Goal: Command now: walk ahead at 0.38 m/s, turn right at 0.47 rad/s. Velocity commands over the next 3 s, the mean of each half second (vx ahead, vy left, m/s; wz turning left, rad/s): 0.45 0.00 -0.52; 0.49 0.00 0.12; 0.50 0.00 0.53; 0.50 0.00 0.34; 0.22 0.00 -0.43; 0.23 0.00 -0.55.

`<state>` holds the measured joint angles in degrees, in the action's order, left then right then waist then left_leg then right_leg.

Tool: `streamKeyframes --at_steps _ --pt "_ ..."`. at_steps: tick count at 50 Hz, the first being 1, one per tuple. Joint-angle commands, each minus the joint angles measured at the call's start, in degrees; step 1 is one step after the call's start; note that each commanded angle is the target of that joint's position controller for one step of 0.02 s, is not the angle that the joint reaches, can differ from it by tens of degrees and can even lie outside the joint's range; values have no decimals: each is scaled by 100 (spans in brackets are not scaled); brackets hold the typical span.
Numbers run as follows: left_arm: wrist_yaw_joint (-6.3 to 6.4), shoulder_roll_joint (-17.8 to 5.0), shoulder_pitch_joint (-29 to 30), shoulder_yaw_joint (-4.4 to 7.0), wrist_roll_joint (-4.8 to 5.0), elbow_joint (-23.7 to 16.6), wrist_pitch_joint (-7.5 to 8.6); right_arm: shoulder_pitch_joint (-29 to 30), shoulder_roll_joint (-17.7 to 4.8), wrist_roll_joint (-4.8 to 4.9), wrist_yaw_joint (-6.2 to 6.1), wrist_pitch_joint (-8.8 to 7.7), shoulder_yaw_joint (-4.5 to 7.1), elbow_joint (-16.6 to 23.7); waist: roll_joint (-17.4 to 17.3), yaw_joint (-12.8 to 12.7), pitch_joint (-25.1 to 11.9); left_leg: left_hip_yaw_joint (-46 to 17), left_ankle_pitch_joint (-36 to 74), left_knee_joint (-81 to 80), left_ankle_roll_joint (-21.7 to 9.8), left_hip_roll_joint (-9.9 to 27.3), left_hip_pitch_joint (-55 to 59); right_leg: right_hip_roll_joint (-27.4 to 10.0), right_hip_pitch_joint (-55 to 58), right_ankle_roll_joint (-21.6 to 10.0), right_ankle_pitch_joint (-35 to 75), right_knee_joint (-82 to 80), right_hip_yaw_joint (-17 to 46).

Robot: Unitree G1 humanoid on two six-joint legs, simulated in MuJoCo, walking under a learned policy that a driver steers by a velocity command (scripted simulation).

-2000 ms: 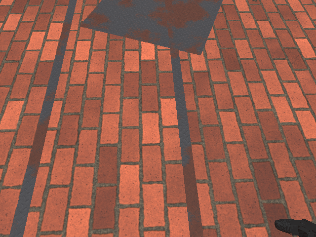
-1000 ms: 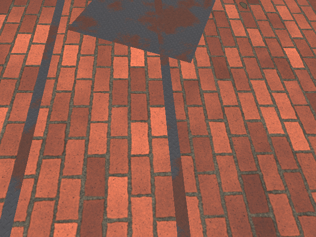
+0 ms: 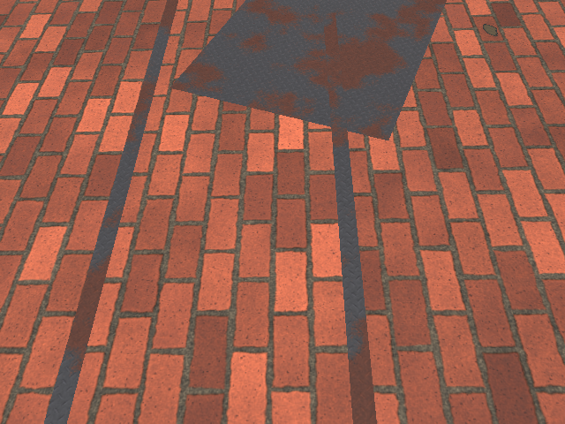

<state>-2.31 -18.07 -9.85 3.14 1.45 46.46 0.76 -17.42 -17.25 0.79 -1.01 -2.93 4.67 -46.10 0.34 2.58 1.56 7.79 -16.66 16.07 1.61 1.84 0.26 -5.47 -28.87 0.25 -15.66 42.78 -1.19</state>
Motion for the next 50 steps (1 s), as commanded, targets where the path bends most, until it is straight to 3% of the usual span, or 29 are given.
streamKeyframes --at_steps 1,2,3,4,5,6,7,8,9,10,11,14,18,23,26,28,29,30,31,32,33,34,35,36,37,39,43,47,50 --pt "-54 -390 386 38 13 -549 48 372 -1061 114 67 -82 294 366 -544 -136 305 -646 -235 -562 -1062 1584 -682 91 338 -190 96 -405 -285" --pt "-47 -435 103 77 7 -482 40 455 -1050 130 77 -62 289 371 -443 -334 260 -442 5 -164 -953 1526 -882 249 807 -316 164 -619 -463" --pt "-21 -618 -429 197 14 -344 33 451 -960 88 83 -54 250 379 -312 -607 2 -132 880 710 -783 1338 -1179 527 1639 -466 101 -722 -613" --pt "37 -1005 -1377 421 84 -92 23 344 -665 -21 87 -58 138 407 164 -1004 -556 300 1620 2363 -490 951 -1654 664 2901 -709 27 -903 -360" --pt "138 -1916 -1880 626 78 -86 43 412 -101 -197 66 -115 -51 866 2006 -943 -800 422 -787 4923 112 20 -3747 -847 4041 -1706 -1210 -2041 2911" --pt "66 -1706 -1699 484 3 -342 218 648 -313 -20 55 -284 -56 978 1378 -958 -1324 -1096 -1680 5840 59 -385 -4551 -1499 4271 -2186 -2489 -3268 5139" --pt "35 -1293 -1387 361 -41 -400 336 906 -729 221 114 -395 34 1036 900 -922 -736 -1276 -1229 6045 -143 -28 -5089 -1581 4007 -2027 -2411 -3355 4612" --pt "24 -1020 -1173 283 -58 -447 396 919 -794 205 121 -467 37 1002 644 -764 -424 -1246 -746 5757 -328 221 -4985 -1357 3569 -1825 -1912 -3187 3952" --pt "37 -823 -843 220 -56 -522 386 858 -790 38 91 -500 56 912 266 -571 -207 -1266 -318 5298 -354 417 -4691 -1102 3066 -1630 -1170 -3076 3323" --pt "66 -706 -596 166 -112 -620 379 774 -796 -73 85 -483 89 856 328 -397 -133 -1311 42 4866 -352 533 -4271 -841 2640 -1505 -595 -3118 2807" --pt "94 -679 -496 151 -154 -697 371 735 -779 -107 112 -437 103 830 441 -320 -109 -1288 289 4641 -307 524 -4019 -682 2433 -1472 -223 -3220 2546" --pt "200 -808 -697 196 -87 -686 398 934 -598 -159 122 -311 79 890 226 -310 -15 -1106 980 3858 -34 327 -4024 -451 2300 -1491 1157 -3323 1917" --pt "335 -815 -1035 223 -38 -554 343 1731 -314 -127 152 -317 -21 1149 366 -531 142 -1028 2101 2288 183 18 -3795 -103 2070 -1230 1615 -3213 1455" --pt "398 -759 -1514 237 15 -351 274 2488 -263 -57 336 -446 -84 1361 402 -806 238 -1033 2578 1240 49 -146 -3564 -273 2444 -1141 1531 -2946 1718" --pt "439 -737 -1599 249 -26 -247 206 2448 -365 -52 401 -507 -56 1356 525 -734 241 -1026 2259 1035 -166 -157 -3407 -533 2960 -1082 2156 -2635 1866" --pt "434 -807 -1521 281 -54 -261 161 1985 -574 -61 360 -516 36 1264 718 -490 -29 -808 1584 1022 -392 -342 -2813 -510 3264 -967 3797 -2039 1828" --pt "415 -821 -1416 268 -83 -294 140 1332 -770 -57 313 -515 130 1103 757 -139 -512 -580 1638 925 -592 -470 -1961 -316 3305 -860 4837 -1275 1591" --pt "394 -712 -1273 201 -138 -401 129 432 -934 -110 276 -498 175 954 722 308 -1275 -948 1824 1219 -936 -10 -414 -112 2654 -716 4624 -86 1433" --pt "365 -229 -1988 56 -178 -440 173 -418 -1366 -205 261 -470 288 806 -534 190 -2347 -3192 1383 1435 -1868 1341 1978 667 695 -334 2361 2074 1181" --pt "325 -161 -2267 -24 -78 -333 242 -767 -1068 -50 337 -439 232 522 -1741 165 -2706 -5283 375 429 -2325 1983 2674 1261 -529 -113 -1568 3380 1154" --pt "287 -658 -1633 77 14 -479 321 -375 -717 97 331 -407 115 574 -1068 230 -1721 -5000 -499 150 -2050 1784 2019 802 -1186 -178 -1408 3716 1244" --pt "265 -736 -897 73 38 -679 399 41 -596 66 304 -350 67 669 -492 214 -943 -4227 -367 12 -1842 1531 1085 530 -1263 -219 -953 3519 1010" --pt "247 -654 -452 59 -49 -805 483 290 -559 -11 296 -310 35 683 -45 57 -306 -3713 282 -185 -1769 1286 159 354 -1238 -220 -659 3074 835" --pt "243 -624 -412 84 -154 -831 519 388 -504 -75 279 -316 8 712 -56 -116 -201 -3418 862 -282 -1708 1099 -282 166 -987 -204 -408 2633 826" --pt "226 -520 -517 65 -183 -828 533 415 -497 -106 263 -304 -5 726 -195 -245 -203 -3262 1256 -388 -1721 947 -529 109 -761 -152 -326 2382 789" --pt "221 -329 -641 8 -221 -837 520 363 -521 -27 221 -297 5 685 -400 -370 -242 -2923 1670 -521 -1801 816 -834 56 -575 4 -345 1711 650" --pt "208 -82 249 -139 -246 -1122 536 162 -852 62 96 -227 116 596 -427 -138 -40 -2259 1659 -626 -1602 489 -1650 242 14 259 873 -110 405" --pt "151 -247 851 -82 -133 -1284 594 -331 -913 121 42 -102 145 483 -481 79 -94 -2465 1177 -313 -1329 507 -1564 529 574 322 1847 -1085 527" --pt "155 -479 757 47 -81 -1315 631 -375 -888 113 20 -32 152 498 -614 -114 -167 -2900 769 205 -1098 645 -1275 511 1028 143 1412 -1442 613"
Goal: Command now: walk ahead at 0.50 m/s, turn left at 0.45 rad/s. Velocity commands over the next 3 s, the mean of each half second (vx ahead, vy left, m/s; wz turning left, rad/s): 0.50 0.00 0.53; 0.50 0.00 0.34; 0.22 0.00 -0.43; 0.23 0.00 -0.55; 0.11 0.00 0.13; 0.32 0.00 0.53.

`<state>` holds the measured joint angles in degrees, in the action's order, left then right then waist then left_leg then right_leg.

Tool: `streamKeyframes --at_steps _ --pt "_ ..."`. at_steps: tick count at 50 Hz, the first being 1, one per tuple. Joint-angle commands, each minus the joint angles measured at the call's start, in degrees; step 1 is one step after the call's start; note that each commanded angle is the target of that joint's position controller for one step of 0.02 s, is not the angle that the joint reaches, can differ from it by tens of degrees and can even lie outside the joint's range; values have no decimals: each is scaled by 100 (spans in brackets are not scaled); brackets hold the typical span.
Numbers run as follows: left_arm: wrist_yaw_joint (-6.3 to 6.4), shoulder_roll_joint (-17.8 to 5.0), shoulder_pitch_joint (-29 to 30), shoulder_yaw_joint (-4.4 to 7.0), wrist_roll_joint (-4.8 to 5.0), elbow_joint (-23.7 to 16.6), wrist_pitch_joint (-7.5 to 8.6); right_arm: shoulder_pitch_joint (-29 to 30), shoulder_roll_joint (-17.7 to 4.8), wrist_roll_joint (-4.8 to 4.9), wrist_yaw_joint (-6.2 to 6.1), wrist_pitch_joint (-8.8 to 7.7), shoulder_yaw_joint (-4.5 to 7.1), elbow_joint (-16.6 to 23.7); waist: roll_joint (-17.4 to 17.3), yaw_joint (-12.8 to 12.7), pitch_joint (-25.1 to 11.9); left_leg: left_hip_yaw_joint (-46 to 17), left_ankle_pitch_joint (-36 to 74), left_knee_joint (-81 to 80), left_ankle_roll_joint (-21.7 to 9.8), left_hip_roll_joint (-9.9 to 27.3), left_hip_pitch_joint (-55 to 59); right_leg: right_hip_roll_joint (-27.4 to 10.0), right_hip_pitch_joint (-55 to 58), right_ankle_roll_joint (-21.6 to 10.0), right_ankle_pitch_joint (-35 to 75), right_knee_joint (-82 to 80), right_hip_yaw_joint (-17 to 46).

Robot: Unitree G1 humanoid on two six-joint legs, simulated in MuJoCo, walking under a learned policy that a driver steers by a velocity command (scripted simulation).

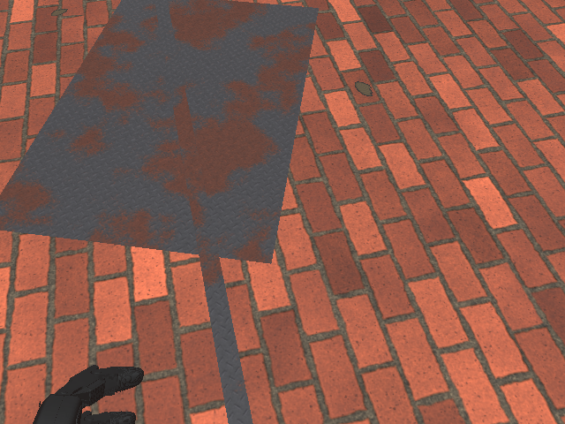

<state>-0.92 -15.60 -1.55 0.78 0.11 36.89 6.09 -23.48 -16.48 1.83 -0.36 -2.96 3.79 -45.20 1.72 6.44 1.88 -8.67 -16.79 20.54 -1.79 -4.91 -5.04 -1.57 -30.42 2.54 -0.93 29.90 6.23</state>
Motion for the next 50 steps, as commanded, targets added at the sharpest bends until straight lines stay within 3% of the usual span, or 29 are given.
streamKeyframes --at_steps 1,2,3,4,5,6,7,8,10,14,19,23,25,26,27,28,29,30,31,32,33,34,35,38,43,46,50 --pt "32 -795 -376 343 51 -281 109 265 -871 -6 -45 -7 216 433 -763 -686 -288 -1257 777 70 -643 1213 -805 96 1630 -214 -221 -323 -182" --pt "71 -946 -870 429 13 -199 124 274 -670 -43 -32 -9 149 475 -703 -952 -568 -1089 840 750 -466 937 -1019 -114 2403 -398 -419 -447 -90" --pt "124 -1297 -1748 530 -67 -123 117 240 -254 -155 -10 -28 4 604 42 -1285 -1348 -579 -58 2448 -239 545 -1667 -1171 3698 -776 -869 -456 904" --pt "88 -1708 -2062 633 -112 51 4 -475 10 19 -9 -91 -92 816 1862 -935 -1911 101 -1832 4130 2 22 -3380 -2303 4924 -1612 -2220 -1072 3410" --pt "49 -1197 -1940 541 -47 21 -12 -372 -582 112 -42 -71 31 671 1227 -1033 -1433 -47 -1557 4959 81 437 -4029 -2250 4582 -1601 -3207 -1335 3762" --pt "58 -877 -1732 453 -16 -3 -17 132 -836 70 -44 -32 111 714 702 -1116 -816 9 -1010 5181 100 609 -4166 -2005 4032 -1398 -2844 -1359 2852" --pt "49 -733 -1448 396 -53 -8 -19 351 -792 5 -50 4 120 732 356 -1004 -532 106 -582 5104 149 784 -3961 -1738 3474 -1289 -1989 -1420 2100" --pt "44 -582 -1252 356 -76 33 -30 514 -731 -42 -32 25 134 787 367 -906 -290 115 -316 4879 180 914 -3861 -1514 3079 -1258 -1386 -1538 1567" --pt "60 -530 -1131 357 -103 112 8 573 -536 -8 35 94 123 854 557 -765 -142 226 -30 4653 212 1088 -3523 -1295 2600 -1217 -735 -1809 829" --pt "80 -763 -1228 463 -51 337 72 980 -311 -65 91 159 53 1075 257 -759 -18 286 512 3911 319 1158 -3734 -1376 2596 -1386 209 -2076 64" --pt "124 -1019 -1352 523 -8 551 -6 1778 -201 -59 263 75 -39 1283 112 -1014 151 674 1736 2341 208 1059 -3400 -1249 2745 -1212 575 -2128 -889" --pt "131 -1213 -1643 582 101 752 -119 2333 -265 -33 384 71 -36 1555 114 -1106 302 975 1467 1695 -42 924 -3305 -1419 3292 -1053 1078 -1896 -1248" --pt "157 -1366 -1644 626 140 773 -193 2253 -423 -57 411 96 40 1622 262 -926 110 1260 928 1555 -267 635 -2835 -1436 3529 -932 2690 -1318 -1484" --pt "183 -1463 -1642 655 161 769 -234 1972 -568 -76 403 124 118 1590 368 -720 -134 1423 646 1546 -400 413 -2348 -1415 3579 -871 3660 -753 -1595" --pt "207 -1495 -1594 659 181 750 -277 1282 -789 -70 374 149 252 1435 327 -295 -525 1523 713 1313 -585 173 -1387 -1304 3373 -761 4136 215 -1746" --pt "235 -1361 -1616 597 153 701 -273 290 -1114 -46 282 198 443 1180 131 202 -1016 1265 983 1064 -817 121 211 -1098 2467 -557 3502 1580 -1837" --pt "199 -652 -1931 376 -130 492 -217 -78 -1659 0 151 243 547 1079 -1202 -53 -1451 -956 1064 1033 -1396 1495 2074 -486 329 -261 -1034 3569 -1808" --pt "126 -578 -1967 259 -82 217 -15 20 -1808 -33 198 130 503 1329 -1579 -227 -2477 -4055 -207 5 -2408 2504 3020 425 -1101 -116 -3516 4953 -504" --pt "59 -1117 -1263 399 145 105 113 71 -1312 -68 239 50 375 1278 -808 88 -1990 -3483 -395 -333 -2033 2329 2714 62 -1692 -186 -2991 5049 12" --pt "41 -1089 -1018 370 216 -7 189 289 -1126 -74 236 -6 314 1227 -677 -63 -1205 -2644 -79 -387 -1812 2097 1901 -147 -1753 -277 -2454 4634 -101" --pt "93 -1002 -1032 359 93 80 209 677 -992 -72 224 -28 267 1251 -197 -359 -790 -2049 526 -401 -1607 1825 1029 -377 -1409 -253 -2073 4136 -115" --pt "122 -1054 -1102 399 -31 115 174 957 -843 -113 211 -40 216 1309 -271 -567 -583 -1646 1215 -468 -1527 1639 402 -502 -1016 -196 -1841 3722 -100" --pt "111 -1051 -1200 413 -69 141 106 1101 -789 -167 189 -41 186 1358 -399 -720 -515 -1456 1576 -597 -1517 1520 -15 -552 -694 -141 -1693 3584 -91" --pt "109 -795 -1244 349 -113 187 -41 1066 -808 -153 101 -90 184 1195 -401 -805 -437 -879 2389 -760 -1567 1388 -615 -508 -467 110 -1301 2959 -294" --pt "6 -442 -330 172 -13 73 -28 685 -837 -151 26 -119 132 819 -577 -331 -148 14 1947 -894 -1105 1102 -780 -397 -138 85 807 972 -511" --pt "-76 -532 89 176 94 -60 -5 406 -964 -147 58 -151 143 588 -559 -120 77 -79 1465 -989 -1088 1437 -326 -329 -273 -108 1045 468 -489" --pt "-220 -603 305 194 106 -262 -3 239 -1030 -137 41 -87 184 319 -521 -125 248 -20 2116 -663 -969 1878 776 -229 -860 -478 98 159 -429"
Over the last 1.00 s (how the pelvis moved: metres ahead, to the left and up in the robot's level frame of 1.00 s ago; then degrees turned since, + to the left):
0.53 -0.16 0.00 -10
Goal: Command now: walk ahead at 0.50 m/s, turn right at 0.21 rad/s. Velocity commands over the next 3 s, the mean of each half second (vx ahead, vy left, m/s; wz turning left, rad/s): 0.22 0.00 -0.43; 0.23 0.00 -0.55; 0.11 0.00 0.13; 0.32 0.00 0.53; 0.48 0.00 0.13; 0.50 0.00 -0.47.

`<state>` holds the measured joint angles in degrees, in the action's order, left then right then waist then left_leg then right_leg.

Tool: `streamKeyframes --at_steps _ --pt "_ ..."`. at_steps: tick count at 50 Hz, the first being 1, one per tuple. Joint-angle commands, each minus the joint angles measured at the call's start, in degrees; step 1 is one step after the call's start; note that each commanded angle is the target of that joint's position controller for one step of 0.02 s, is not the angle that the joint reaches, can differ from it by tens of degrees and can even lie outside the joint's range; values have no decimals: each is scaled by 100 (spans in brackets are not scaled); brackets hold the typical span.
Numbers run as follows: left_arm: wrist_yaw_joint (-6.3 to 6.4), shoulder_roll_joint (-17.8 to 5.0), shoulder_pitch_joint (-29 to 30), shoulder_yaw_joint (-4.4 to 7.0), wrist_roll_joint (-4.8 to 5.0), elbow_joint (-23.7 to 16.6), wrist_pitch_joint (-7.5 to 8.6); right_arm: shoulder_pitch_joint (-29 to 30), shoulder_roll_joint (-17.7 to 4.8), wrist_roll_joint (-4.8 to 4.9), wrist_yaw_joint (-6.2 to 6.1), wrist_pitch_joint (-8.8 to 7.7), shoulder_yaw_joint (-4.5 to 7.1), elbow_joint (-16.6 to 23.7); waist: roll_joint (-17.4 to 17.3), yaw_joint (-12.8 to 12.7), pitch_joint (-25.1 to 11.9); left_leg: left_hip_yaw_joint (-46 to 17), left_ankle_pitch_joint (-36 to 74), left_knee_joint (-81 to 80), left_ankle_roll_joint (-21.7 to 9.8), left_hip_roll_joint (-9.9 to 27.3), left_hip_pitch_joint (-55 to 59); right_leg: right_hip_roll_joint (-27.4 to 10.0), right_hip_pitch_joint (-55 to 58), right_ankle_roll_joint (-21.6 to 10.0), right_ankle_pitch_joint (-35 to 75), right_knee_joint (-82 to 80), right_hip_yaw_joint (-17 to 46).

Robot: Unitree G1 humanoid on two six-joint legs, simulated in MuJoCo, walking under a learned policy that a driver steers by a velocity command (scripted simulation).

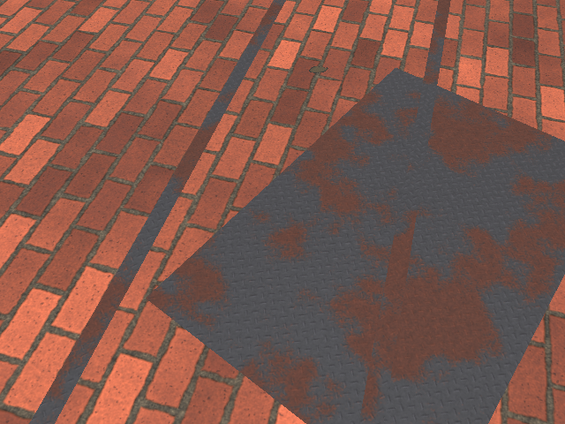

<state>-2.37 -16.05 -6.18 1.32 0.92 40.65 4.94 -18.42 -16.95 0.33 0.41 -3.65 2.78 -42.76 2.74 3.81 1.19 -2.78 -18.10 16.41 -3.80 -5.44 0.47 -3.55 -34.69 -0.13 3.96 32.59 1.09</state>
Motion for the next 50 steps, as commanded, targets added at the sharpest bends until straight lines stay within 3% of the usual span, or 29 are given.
streamKeyframes --at_steps 1,2,3,4,5,6,7,8,9,10,11,13,16,20,23,26,28,29,30,31,32,33,34,36,39,42,47,50 --pt "-103 -577 683 149 23 -649 105 -235 -1008 18 -55 11 299 48 -643 68 267 -523 2690 -92 -697 1969 388 41 -343 -301 -674 -142 53" --pt "-114 -651 409 192 -12 -598 99 -80 -1028 -5 -80 44 299 69 -684 -110 129 -347 3786 303 -567 1865 426 202 64 -397 -896 -231 -60" --pt "-102 -803 -142 287 -73 -461 98 67 -1054 -28 -115 91 297 117 -689 -413 -284 -129 5049 1060 -417 1664 387 483 877 -503 -816 -316 -316" --pt "-69 -1051 -807 416 -119 -321 100 134 -997 -48 -173 129 260 202 -542 -763 -774 161 5408 2188 -169 1343 24 568 1955 -650 -105 -455 -300" --pt "-29 -1613 -1427 540 -175 -329 87 -137 -762 -201 -233 89 160 418 318 -795 -1566 401 3402 4122 206 874 -1422 -592 3778 -1196 1842 -131 1243" --pt "-51 -1654 -1437 510 -166 -354 74 -816 -293 -242 -152 -3 3 413 1459 -443 -2338 69 -1718 5878 585 -154 -3336 -1752 5420 -2193 2429 -546 3694" --pt "-32 -1145 -1514 415 -43 -431 9 -513 -855 -139 -77 -56 86 329 581 -776 -2475 -585 -1714 6270 553 181 -3591 -1549 5413 -1996 1915 -700 3548" --pt "6 -1030 -1137 377 -17 -503 -43 52 -903 9 -47 -70 108 515 280 -775 -1676 -467 -1362 6178 548 413 -3918 -1361 4747 -1811 1954 -762 2778" --pt "39 -984 -900 370 -8 -554 -101 385 -886 -25 -80 -62 97 575 -254 -708 -1148 -328 -1066 5908 576 604 -3959 -1145 4008 -1675 2152 -873 2322" --pt "76 -970 -727 363 -24 -600 -149 541 -885 -85 -123 -17 125 635 -397 -568 -801 -288 -840 5573 616 725 -3814 -993 3338 -1620 2261 -1018 2074" --pt "103 -974 -637 360 -90 -619 -179 460 -843 -95 -148 52 131 655 -226 -380 -718 -308 -692 5323 646 780 -3474 -829 2841 -1577 2236 -1174 1950" --pt "133 -1008 -480 384 -121 -632 -212 185 -672 -106 -211 154 97 557 76 -206 -708 -227 -575 4886 793 722 -3211 -666 2366 -1603 2409 -1303 1729" --pt "235 -1158 -509 446 -67 -579 -294 288 -599 -145 -299 232 86 544 126 -209 -889 -208 -124 4197 971 598 -3180 -531 2198 -1539 2415 -1228 1605" --pt "388 -1169 -509 459 8 -576 -500 792 -556 -99 -296 292 100 629 240 -347 -920 -347 552 3417 1030 481 -3134 -309 2152 -1205 863 -1169 1828" --pt "450 -1167 -550 472 -7 -592 -609 1206 -543 -63 -250 247 110 733 416 -484 -719 -477 564 2798 992 395 -3136 -279 2255 -1142 -92 -1141 2224" --pt "454 -1143 -603 482 -22 -614 -666 1356 -592 -42 -192 127 138 766 568 -536 -667 -531 274 2204 905 285 -2876 -329 2505 -1150 292 -865 2600" --pt "454 -1102 -507 477 16 -671 -690 1194 -650 -16 -151 45 182 711 645 -428 -682 -509 376 1464 783 257 -2440 -255 2642 -1045 583 -641 2835" --pt "457 -1063 -381 464 57 -712 -707 1007 -662 -3 -133 9 210 636 637 -278 -653 -421 933 745 686 301 -1999 -99 2567 -902 427 -489 2823" --pt "453 -927 -411 423 57 -751 -713 821 -800 -25 -138 -8 261 582 460 -246 -807 -597 1531 324 505 718 -1207 117 2178 -706 -613 -255 2710" --pt "419 -547 -811 310 -53 -728 -710 806 -1104 -92 -178 46 314 660 -657 -463 -1093 -1657 1924 277 -2 1916 -315 689 1476 -401 -2998 809 1939" --pt "408 -700 -791 338 -8 -945 -668 546 -1308 -247 -165 123 380 514 -1929 -488 -785 -3055 1530 20 -881 2642 -71 1268 70 -179 -4304 1639 1032" --pt "398 -1088 -868 439 -62 -854 -612 594 -1072 -154 -150 112 350 568 -1525 -398 -578 -3165 467 -81 -1046 2765 -132 746 -371 1 -3884 2461 969" --pt "382 -1231 -695 505 -14 -779 -611 655 -818 -102 -170 109 287 601 -1166 -309 -380 -2608 -357 -141 -830 2432 -277 562 -500 91 -3381 2722 857" --pt "358 -1080 -629 503 -30 -752 -654 781 -731 6 -236 126 250 601 -1150 -278 -173 -1992 -781 -271 -547 2063 -329 362 -765 301 -2819 3034 615" --pt "237 -720 -321 394 21 -899 -544 515 -770 -61 -273 83 255 522 -1166 -62 -43 -1281 -477 -560 -555 1882 -484 189 -801 379 -2298 2914 219" --pt "176 -590 -58 343 17 -1038 -456 335 -874 -64 -238 19 296 439 -1095 61 -76 -929 -135 -677 -659 2008 -358 18 -769 377 -1959 2364 162" --pt "77 -399 188 244 -16 -1128 -385 366 -1061 -10 -106 -12 356 286 -970 47 102 -76 1044 -563 -628 1972 -834 14 232 203 -1669 978 -123" --pt "53 -517 38 301 -12 -1155 -396 357 -1204 127 -51 58 390 151 -1114 -140 -55 32 2084 -31 -499 2070 -815 229 1002 17 -1603 270 -259"
Over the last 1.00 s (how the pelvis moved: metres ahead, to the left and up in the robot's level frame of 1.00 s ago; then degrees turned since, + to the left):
0.52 0.12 0.00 27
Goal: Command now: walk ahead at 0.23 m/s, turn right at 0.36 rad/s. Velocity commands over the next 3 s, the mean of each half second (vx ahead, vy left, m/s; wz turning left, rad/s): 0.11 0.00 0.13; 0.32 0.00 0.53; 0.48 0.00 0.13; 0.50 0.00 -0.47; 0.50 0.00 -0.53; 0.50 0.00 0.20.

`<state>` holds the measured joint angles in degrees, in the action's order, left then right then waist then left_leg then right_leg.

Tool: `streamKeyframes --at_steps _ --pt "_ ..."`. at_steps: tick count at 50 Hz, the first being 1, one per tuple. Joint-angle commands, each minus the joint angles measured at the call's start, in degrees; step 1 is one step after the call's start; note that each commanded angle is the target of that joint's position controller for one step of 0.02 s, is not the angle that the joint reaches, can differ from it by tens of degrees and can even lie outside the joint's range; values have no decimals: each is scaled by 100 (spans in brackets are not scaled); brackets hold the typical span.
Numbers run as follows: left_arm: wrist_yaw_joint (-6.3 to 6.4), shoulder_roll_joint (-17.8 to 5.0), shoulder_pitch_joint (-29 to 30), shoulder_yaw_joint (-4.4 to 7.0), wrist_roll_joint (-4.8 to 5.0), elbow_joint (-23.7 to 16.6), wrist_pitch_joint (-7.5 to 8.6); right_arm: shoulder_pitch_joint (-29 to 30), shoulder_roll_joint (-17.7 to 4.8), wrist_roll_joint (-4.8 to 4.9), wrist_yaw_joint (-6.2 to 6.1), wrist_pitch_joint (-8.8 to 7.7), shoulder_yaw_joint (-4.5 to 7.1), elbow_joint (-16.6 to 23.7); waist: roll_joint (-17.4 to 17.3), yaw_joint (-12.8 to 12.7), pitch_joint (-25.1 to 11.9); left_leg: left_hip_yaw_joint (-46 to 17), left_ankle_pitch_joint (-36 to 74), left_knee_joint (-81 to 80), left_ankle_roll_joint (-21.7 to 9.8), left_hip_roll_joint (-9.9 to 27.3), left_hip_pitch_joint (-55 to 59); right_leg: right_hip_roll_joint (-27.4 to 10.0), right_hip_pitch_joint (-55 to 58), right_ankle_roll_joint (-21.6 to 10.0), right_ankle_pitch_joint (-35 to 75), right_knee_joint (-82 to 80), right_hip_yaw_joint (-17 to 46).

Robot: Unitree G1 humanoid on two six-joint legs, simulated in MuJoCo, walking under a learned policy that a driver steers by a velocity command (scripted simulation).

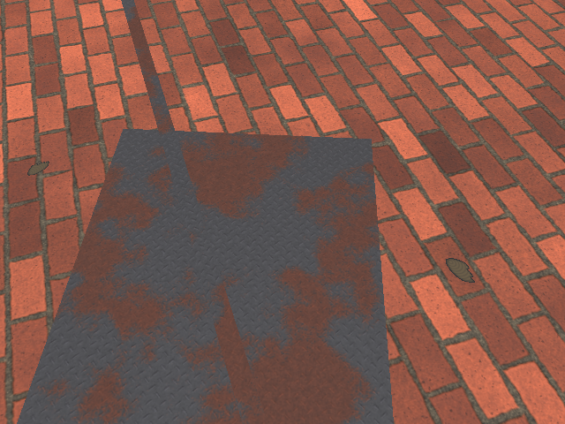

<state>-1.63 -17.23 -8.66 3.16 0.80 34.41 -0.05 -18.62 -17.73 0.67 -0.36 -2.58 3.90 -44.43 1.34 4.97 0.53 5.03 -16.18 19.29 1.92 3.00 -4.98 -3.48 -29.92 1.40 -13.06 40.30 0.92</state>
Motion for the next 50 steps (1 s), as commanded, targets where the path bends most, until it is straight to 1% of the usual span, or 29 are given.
streamKeyframes --at_steps 1,2,3,4,5,6,7,8,9,11,13,16,19,24,26,28,29,30,31,32,33,34,35,36,38,40,43,47,50 --pt "-25 -423 31 151 -9 -450 95 485 -1108 155 30 -29 264 304 -902 -462 -109 -655 2121 19 -935 1178 -330 338 1044 -259 509 -1031 -311" --pt "14 -595 -382 247 -35 -291 75 394 -928 143 34 -44 202 255 -687 -641 -371 -450 2549 643 -739 960 -519 484 1900 -408 883 -1383 -300" --pt "84 -881 -874 353 -60 -217 51 287 -644 16 41 -87 88 249 -252 -865 -761 -50 2087 1643 -387 614 -985 152 2889 -541 1801 -1529 108" --pt "201 -1368 -1099 353 -203 -327 15 21 -1 -354 90 -133 -170 465 1503 -661 -1382 155 -1638 3515 145 24 -2505 -1527 4341 -1198 4267 -1330 2105" --pt "168 -1184 -1136 293 -202 -297 19 -366 -368 -129 83 -100 -107 259 1485 -772 -1987 -584 -2246 4413 263 -120 -2804 -2200 4137 -2047 3673 -1736 2976" --pt "113 -925 -1035 236 -146 -233 63 -2 -821 48 64 -25 26 220 886 -903 -1448 -736 -2096 4884 262 56 -2959 -1842 3704 -1943 3404 -1812 2376" --pt "97 -735 -772 171 -125 -134 120 223 -772 88 47 30 28 229 726 -806 -1049 -780 -1838 4835 200 160 -3104 -1517 3376 -1703 3224 -1823 1787" --pt "84 -561 -482 102 -142 -109 156 276 -673 52 -9 101 17 128 444 -682 -856 -859 -1542 4583 187 289 -2967 -1312 2998 -1510 3153 -1894 1399" --pt "82 -439 -175 61 -168 -81 188 237 -622 18 -53 179 19 97 439 -505 -691 -938 -1190 4243 215 349 -2548 -1167 2501 -1403 3251 -2034 1041" --pt "114 -303 98 41 -286 24 282 -36 -456 7 -116 284 12 -48 519 -292 -652 -911 -659 3875 295 212 -1831 -1020 1960 -1400 3531 -2211 513" --pt "172 -405 312 91 -272 90 298 50 -438 -16 -161 348 23 26 588 -249 -542 -813 -465 3391 338 147 -1705 -1014 1868 -1439 3382 -2296 269" --pt "277 -687 161 214 -187 254 172 491 -451 -9 -148 441 32 289 540 -462 -388 -702 -433 3168 306 180 -1999 -1282 2084 -1583 2610 -2460 341" --pt "309 -693 139 243 -166 358 68 767 -449 13 -92 535 67 484 413 -561 -174 -678 -516 3094 238 255 -2246 -1471 2188 -1659 1756 -2601 384" --pt "288 -841 204 322 -94 479 -22 979 -395 23 51 556 96 728 402 -591 -252 -382 -636 2475 83 145 -2041 -1562 2584 -1547 2429 -2245 88" --pt "267 -981 141 376 -2 538 -40 974 -378 72 123 563 102 777 428 -580 -376 -187 -493 1968 -94 48 -1736 -1580 2633 -1388 1555 -2199 6" --pt "229 -949 200 379 118 606 -14 622 -444 83 165 543 160 644 365 -346 -370 51 -26 1038 -402 -203 -852 -1327 2116 -1058 -54 -1871 -277" --pt "205 -695 153 312 73 655 21 130 -662 111 122 521 267 451 70 -199 -447 -124 -30 725 -629 -269 -4 -1049 1507 -784 -681 -1211 -594" --pt "154 -263 372 176 -117 511 75 -509 -1233 149 27 474 444 338 -1326 -43 -537 -1859 284 211 -1167 863 1004 -399 170 -291 -1522 807 -1258" --pt "159 -274 864 170 -164 111 189 -592 -1659 27 89 282 477 513 -1896 80 -376 -4543 -796 -516 -2300 1870 1273 598 -1697 -33 -2667 2043 -524" --pt "95 -639 990 258 -21 130 302 -418 -1212 -16 132 103 353 591 -1139 98 -260 -4359 -922 -719 -2348 1889 1262 244 -2003 -93 -2381 2527 202" --pt "22 -776 899 302 76 161 385 -175 -973 11 114 -3 274 612 -1070 -108 -44 -3820 -884 -702 -2087 1654 1108 67 -2027 -203 -1739 2393 291" --pt "17 -815 794 329 20 307 441 -18 -853 60 90 -45 240 653 -729 -206 66 -3351 -603 -690 -1848 1394 999 -56 -1922 -221 -1205 2176 265" --pt "35 -827 810 340 -78 345 489 96 -806 87 46 -43 208 665 -669 -270 128 -3058 -6 -711 -1711 1247 930 -98 -1808 -175 -733 1824 249" --pt "26 -767 804 336 -114 393 520 88 -779 47 -2 -40 175 702 -688 -318 97 -2784 548 -749 -1618 1069 807 -72 -1531 -115 -362 1625 216" --pt "12 -588 813 292 -112 426 546 -46 -861 3 -71 -54 201 725 -590 -324 6 -2424 1344 -775 -1576 890 734 84 -1285 34 212 1177 112" --pt "21 -445 994 238 -90 393 540 -166 -902 22 -122 -49 220 701 -559 -279 77 -2163 1460 -791 -1490 723 528 193 -1086 152 647 488 99" --pt "-17 -320 1363 166 -43 293 556 -348 -948 36 -158 -22 245 636 -772 -133 246 -2035 1273 -760 -1378 577 114 331 -672 248 1191 -406 113" --pt "-93 -378 1741 141 2 117 639 -594 -979 101 -164 17 277 521 -789 -11 386 -2335 1170 -549 -1328 706 -8 392 -339 181 1308 -991 186" --pt "-111 -590 1392 216 19 189 718 -484 -971 89 -181 51 293 517 -1013 -222 282 -2567 1534 -257 -1194 861 124 396 229 -9 1053 -1172 195"
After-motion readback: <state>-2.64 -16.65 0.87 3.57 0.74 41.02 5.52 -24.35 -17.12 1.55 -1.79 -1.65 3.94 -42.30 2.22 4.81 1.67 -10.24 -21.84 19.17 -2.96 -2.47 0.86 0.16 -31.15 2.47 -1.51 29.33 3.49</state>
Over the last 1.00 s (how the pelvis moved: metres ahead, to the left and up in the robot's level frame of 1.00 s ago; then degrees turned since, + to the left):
0.30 -0.08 0.00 -34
